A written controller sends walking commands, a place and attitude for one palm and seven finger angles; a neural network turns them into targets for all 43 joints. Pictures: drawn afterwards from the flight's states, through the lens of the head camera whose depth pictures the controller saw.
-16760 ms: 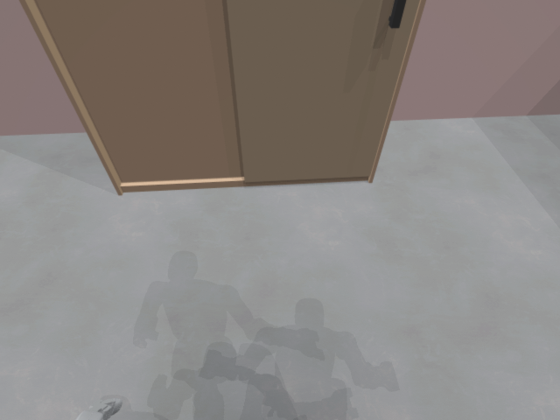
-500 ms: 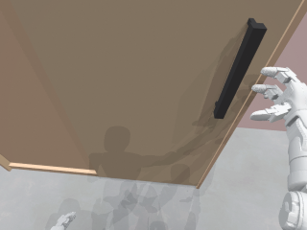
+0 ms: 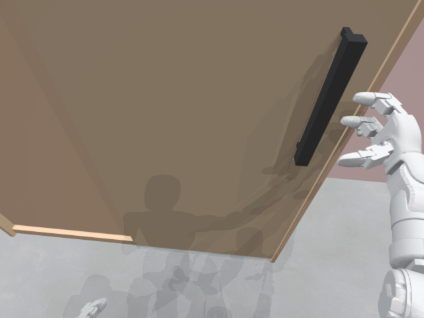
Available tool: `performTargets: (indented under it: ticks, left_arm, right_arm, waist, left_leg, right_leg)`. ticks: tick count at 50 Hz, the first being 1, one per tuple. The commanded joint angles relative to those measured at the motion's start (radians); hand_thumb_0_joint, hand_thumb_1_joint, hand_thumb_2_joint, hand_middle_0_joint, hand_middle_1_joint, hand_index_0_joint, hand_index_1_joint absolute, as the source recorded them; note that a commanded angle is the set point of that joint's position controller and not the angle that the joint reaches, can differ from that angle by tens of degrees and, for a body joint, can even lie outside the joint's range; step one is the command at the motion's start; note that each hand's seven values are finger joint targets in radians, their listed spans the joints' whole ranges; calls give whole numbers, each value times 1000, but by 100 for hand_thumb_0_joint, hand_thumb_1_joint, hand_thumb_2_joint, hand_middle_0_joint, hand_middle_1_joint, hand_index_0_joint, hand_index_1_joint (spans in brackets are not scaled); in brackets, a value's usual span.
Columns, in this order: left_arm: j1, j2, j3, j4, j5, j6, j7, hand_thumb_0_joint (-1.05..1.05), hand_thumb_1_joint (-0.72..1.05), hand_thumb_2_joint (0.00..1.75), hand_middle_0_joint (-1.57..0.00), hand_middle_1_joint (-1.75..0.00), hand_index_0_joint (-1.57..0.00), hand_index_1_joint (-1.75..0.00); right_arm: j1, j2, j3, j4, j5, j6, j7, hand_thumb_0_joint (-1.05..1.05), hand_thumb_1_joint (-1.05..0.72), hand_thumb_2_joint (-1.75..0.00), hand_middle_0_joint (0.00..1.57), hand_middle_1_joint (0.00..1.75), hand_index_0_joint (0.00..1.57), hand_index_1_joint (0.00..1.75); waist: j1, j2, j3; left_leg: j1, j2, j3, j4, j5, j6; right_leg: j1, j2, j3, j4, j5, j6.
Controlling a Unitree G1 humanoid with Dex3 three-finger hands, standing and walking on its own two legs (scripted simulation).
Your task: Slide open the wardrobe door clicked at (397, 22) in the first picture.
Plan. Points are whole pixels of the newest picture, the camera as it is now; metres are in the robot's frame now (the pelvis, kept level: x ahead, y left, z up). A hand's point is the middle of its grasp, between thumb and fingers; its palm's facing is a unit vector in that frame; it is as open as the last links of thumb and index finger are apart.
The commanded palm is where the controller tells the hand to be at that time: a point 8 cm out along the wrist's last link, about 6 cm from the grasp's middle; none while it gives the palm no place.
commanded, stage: feel for the door with the fingertips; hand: right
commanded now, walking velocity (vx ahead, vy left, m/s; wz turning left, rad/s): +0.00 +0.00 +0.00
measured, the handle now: (320, 106) +0.49 -0.16 +0.17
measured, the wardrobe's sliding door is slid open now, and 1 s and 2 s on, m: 0.00 0.00 0.00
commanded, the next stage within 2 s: slide the fingers in behind the handle in 0.92 s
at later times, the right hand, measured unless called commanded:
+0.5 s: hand (344, 131) +0.41 -0.19 +0.17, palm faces +0.05 +1.00 +0.01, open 14.0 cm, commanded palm +0.39 -0.24 +0.17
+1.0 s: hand (338, 121) +0.44 -0.19 +0.17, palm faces +0.02 +1.00 +0.01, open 13.9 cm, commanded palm +0.42 -0.24 +0.17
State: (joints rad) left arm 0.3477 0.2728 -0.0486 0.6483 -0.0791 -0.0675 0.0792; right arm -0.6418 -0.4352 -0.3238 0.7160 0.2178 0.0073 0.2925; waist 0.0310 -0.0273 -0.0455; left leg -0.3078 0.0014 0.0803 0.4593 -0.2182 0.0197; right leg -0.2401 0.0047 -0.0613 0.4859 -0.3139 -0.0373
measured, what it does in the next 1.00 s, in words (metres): stands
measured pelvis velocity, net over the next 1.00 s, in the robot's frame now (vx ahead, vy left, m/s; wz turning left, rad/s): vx -0.01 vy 0.01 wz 0.01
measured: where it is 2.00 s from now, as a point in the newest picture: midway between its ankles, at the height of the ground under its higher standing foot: outside the picture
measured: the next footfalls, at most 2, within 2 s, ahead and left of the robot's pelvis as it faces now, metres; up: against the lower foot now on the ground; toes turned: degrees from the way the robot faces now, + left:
none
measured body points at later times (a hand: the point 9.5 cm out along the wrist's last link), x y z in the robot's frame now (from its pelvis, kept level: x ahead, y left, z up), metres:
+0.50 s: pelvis -0.01 +0.01 +0.00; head +0.00 +0.01 +0.45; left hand +0.12 +0.25 -0.10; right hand +0.40 -0.24 +0.17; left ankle +0.01 +0.11 -0.74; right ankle -0.04 -0.09 -0.74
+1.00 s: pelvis -0.01 +0.01 +0.00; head +0.01 +0.02 +0.45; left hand +0.04 +0.28 -0.12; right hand +0.43 -0.24 +0.17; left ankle +0.01 +0.11 -0.74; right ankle -0.04 -0.09 -0.74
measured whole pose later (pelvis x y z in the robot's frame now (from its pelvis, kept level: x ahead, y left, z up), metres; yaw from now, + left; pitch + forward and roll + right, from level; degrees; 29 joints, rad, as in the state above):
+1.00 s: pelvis -0.01 +0.01 +0.00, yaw +1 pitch +5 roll +0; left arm 0.38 0.28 -0.04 0.68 -0.07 -0.07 0.07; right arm -0.81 -0.44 -0.32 0.94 0.18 -0.08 0.25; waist 0.07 -0.02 -0.04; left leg -0.36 -0.01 0.08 0.48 -0.20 0.03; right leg -0.29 -0.01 -0.07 0.51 -0.30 -0.03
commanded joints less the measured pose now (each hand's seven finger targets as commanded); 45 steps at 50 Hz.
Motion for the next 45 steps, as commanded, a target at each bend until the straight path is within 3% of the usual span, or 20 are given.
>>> performTargets:
  ticks: [1, 2, 8, 9, 11, 13, 16, 17, 20, 22, 26, 27, 30, 32, 37, 39, 40, 42, 44, 45]
  left_arm:
    - [-47, 141, 60, -127, 1, -50, 12, 0, 90, 90, -20, -30, -20, -30]
    - [-50, 141, 59, -128, 1, -46, 11, 0, 90, 90, -20, -30, -20, -30]
    - [-73, 133, 55, -130, 2, -44, 10, 0, 90, 90, -20, -30, -20, -30]
    - [-83, 129, 51, -133, 2, -45, 10, 0, 90, 90, -20, -30, -20, -30]
    - [-86, 126, 52, -132, 4, -49, 9, 0, 90, 90, -20, -30, -20, -30]
    - [-92, 125, 51, -133, 5, -45, 9, 0, 90, 90, -20, -30, -20, -30]
    - [-96, 124, 45, -124, 1, -40, 13, 0, 90, 90, -20, -30, -20, -30]
    - [-92, 130, 46, -125, 3, -36, 14, 0, 90, 90, -20, -30, -20, -30]
    - [-92, 125, 44, -127, 3, -39, 17, 0, 90, 90, -20, -30, -20, -30]
    - [-83, 129, 48, -125, 4, -39, 16, 0, 90, 90, -20, -30, -20, -30]
    - [-73, 131, 44, -116, 1, -40, 16, 0, 90, 90, -20, -30, -20, -30]
    - [-64, 139, 49, -115, 2, -37, 16, 0, 90, 90, -20, -30, -20, -30]
    - [-57, 137, 48, -112, -1, -39, 18, 0, 90, 90, -20, -30, -20, -30]
    - [-41, 144, 53, -104, 2, -38, 20, 0, 90, 90, -20, -30, -20, -30]
    - [-14, 151, 54, -91, 6, -43, 17, 0, 90, 90, -20, -30, -20, -30]
    - [-10, 145, 51, -84, 5, -48, 14, 0, 90, 90, -20, -30, -20, -30]
    - [8, 152, 55, -76, 7, -49, 14, 0, 90, 90, -20, -30, -20, -30]
    - [20, 159, 59, -79, 10, -47, 13, 0, 90, 90, -20, -30, -20, -30]
    - [16, 153, 57, -85, 11, -50, 8, 0, 90, 90, -20, -30, -20, -30]
    - [25, 153, 58, -80, 11, -49, 6, 0, 90, 90, -20, -30, -20, -30]
  right_arm:
    - [-428, -212, -37, -268, 16, -45, -12, 0, 50, -30, 30, 120, 30, 120]
    - [-426, -191, -11, -286, 16, -41, -18, 0, 50, -30, 30, 120, 30, 120]
    - [-415, -190, -29, -319, 7, -31, -62, 0, 50, -30, 30, 120, 30, 120]
    - [-449, -147, 13, -334, 3, -30, -65, 0, 50, -30, 30, 120, 30, 120]
    - [-458, -142, 10, -344, -1, -33, -81, 0, 50, -30, 30, 120, 30, 120]
    - [-419, -156, -14, -328, 0, -28, -91, 0, 50, -30, 30, 120, 30, 120]
    - [-486, -154, 6, -277, -11, -21, -99, 0, 50, -30, 30, 120, 30, 120]
    - [-482, -174, -6, -258, -15, -21, -105, 0, 50, -30, 30, 120, 30, 120]
    - [-512, -188, -16, -248, -21, -38, -103, 0, 50, -30, 30, 120, 30, 120]
    - [-507, -189, -15, -223, -16, -53, -95, 0, 50, -30, 30, 120, 30, 120]
    - [-544, -181, 2, -160, -14, -63, -68, 0, 50, -30, 30, 120, 30, 120]
    - [-532, -209, -15, -153, -15, -68, -65, 0, 50, -30, 30, 120, 30, 120]
    - [-585, -187, 9, -138, -12, -77, -53, 0, 50, -30, 30, 120, 30, 120]
    - [-605, -205, 1, -116, -9, -89, -52, 0, 50, -30, 30, 120, 30, 120]
    - [-648, -252, -24, -60, -23, -122, -54, 0, 50, -30, 30, 120, 30, 120]
    - [-678, -206, 12, -34, -25, -130, -50, 0, 50, -30, 30, 120, 30, 120]
    - [-690, -238, -13, -10, -26, -136, -51, 0, 50, -30, 30, 120, 30, 120]
    - [-658, -280, -49, 0, -24, -149, -52, 0, 50, -30, 30, 120, 30, 120]
    - [-675, -253, -30, -23, -33, -156, -49, 0, 50, -30, 30, 120, 30, 120]
    - [-668, -255, -32, -7, -35, -155, -50, 0, 50, -30, 30, 120, 30, 120]
  waist:
    - [3, -30, -290]
    - [6, -18, -290]
    - [-3, 0, -280]
    - [6, -32, -272]
    - [1, -43, -290]
    - [-6, -1, -286]
    - [9, -3, -232]
    - [8, 28, -228]
    - [5, -13, -277]
    - [9, 31, -289]
    - [18, -15, -256]
    - [17, 18, -271]
    - [27, -18, -276]
    - [35, 28, -281]
    - [32, -7, -287]
    - [48, -33, -282]
    - [48, 12, -285]
    - [31, 33, -317]
    - [32, -40, -336]
    - [35, -18, -325]
  left_leg:
    - [145, 5, -40, -8, 330, 21]
    - [151, 7, -39, -10, 330, 20]
    - [161, 4, -43, -14, 313, 20]
    - [148, 6, -42, -15, 302, 20]
    - [151, 6, -41, -14, 293, 23]
    - [173, 7, -46, -16, 312, 20]
    - [141, 9, -46, -25, 258, 19]
    - [146, 10, -47, -27, 245, 18]
    - [164, 11, -55, -23, 257, 20]
    - [177, 11, -57, -21, 284, 16]
    - [155, 12, -59, -23, 274, 19]
    - [169, 13, -59, -19, 277, 17]
    - [151, 11, -61, -21, 266, 17]
    - [155, 10, -59, -19, 259, 14]
    - [148, 11, -65, -16, 229, 15]
    - [124, 8, -67, -17, 237, 13]
    - [128, 5, -62, -16, 223, 12]
    - [168, 7, -65, -7, 247, 13]
    - [160, 6, -69, 2, 288, 14]
    - [153, 3, -65, 1, 288, 14]
  right_leg:
    - [95, -27, 84, -41, 412, 11]
    - [99, -28, 80, -40, 416, 9]
    - [90, -25, 81, -52, 383, 8]
    - [95, -23, 80, -55, 373, 11]
    - [106, -22, 84, -55, 373, 14]
    - [92, -22, 77, -55, 370, 9]
    - [61, -19, 77, -65, 297, 9]
    - [50, -22, 79, -65, 287, 4]
    - [63, -15, 74, -63, 289, 5]
    - [62, -19, 70, -52, 308, -1]
    - [40, -13, 68, -54, 280, 2]
    - [36, -16, 68, -49, 282, -3]
    - [38, -11, 67, -48, 269, -1]
    - [31, -15, 70, -43, 266, -5]
    - [8, -11, 71, -42, 241, -6]
    - [18, -9, 68, -37, 242, -5]
    - [2, -11, 76, -40, 231, -4]
    - [-10, -12, 70, -38, 252, -6]
    - [14, -9, 63, -33, 289, -4]
    - [11, -12, 68, -33, 291, -4]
